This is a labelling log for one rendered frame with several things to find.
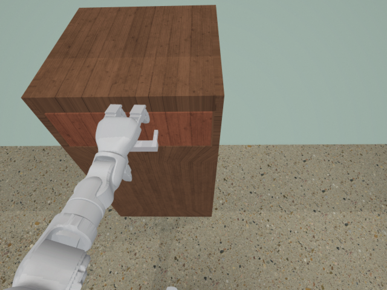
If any robot left hand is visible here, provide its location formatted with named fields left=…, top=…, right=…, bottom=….
left=96, top=105, right=150, bottom=181

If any handle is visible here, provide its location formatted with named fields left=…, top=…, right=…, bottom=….
left=130, top=130, right=158, bottom=152

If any cabinet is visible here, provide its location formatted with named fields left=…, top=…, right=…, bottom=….
left=21, top=5, right=224, bottom=217

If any left robot forearm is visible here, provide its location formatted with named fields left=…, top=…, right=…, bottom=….
left=12, top=151, right=126, bottom=287

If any drawer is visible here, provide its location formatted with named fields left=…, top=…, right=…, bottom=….
left=45, top=111, right=212, bottom=146

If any left robot upper arm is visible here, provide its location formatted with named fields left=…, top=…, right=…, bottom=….
left=3, top=239, right=91, bottom=290

